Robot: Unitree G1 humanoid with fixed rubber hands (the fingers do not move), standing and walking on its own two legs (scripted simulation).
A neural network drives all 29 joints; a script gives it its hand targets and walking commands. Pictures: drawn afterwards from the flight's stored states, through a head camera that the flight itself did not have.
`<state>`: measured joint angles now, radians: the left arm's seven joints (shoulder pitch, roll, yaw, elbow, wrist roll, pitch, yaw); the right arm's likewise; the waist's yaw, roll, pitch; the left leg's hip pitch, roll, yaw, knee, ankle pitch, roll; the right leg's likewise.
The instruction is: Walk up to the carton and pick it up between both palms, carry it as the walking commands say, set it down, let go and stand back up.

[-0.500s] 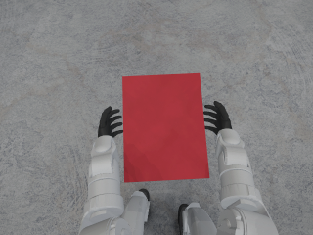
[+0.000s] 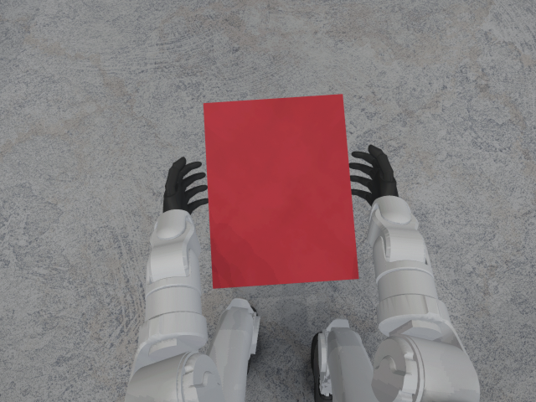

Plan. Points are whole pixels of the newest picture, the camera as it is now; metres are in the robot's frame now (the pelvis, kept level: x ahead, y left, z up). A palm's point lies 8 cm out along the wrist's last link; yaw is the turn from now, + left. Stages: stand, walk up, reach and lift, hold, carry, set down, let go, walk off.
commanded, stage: set down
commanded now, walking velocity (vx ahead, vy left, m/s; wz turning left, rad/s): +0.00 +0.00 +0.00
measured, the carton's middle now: (277, 194) +0.44 +0.06 -0.16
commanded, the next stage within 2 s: none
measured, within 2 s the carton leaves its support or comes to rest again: neither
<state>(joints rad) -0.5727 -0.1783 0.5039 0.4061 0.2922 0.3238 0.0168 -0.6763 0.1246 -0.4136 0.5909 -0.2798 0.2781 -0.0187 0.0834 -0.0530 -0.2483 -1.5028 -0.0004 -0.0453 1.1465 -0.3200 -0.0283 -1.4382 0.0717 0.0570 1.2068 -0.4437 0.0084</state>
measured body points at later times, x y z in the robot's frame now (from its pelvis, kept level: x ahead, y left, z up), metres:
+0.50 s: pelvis -0.02 -0.01 -0.08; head +0.21 +0.01 +0.31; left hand +0.40 +0.21 -0.16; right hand +0.46 -0.10 -0.16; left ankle +0.09 +0.13 -0.61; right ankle +0.04 -0.12 -0.61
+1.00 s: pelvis -0.04 -0.01 -0.15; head +0.25 +0.01 +0.20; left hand +0.42 +0.21 -0.25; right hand +0.48 -0.09 -0.25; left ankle +0.09 +0.13 -0.61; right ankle +0.04 -0.12 -0.61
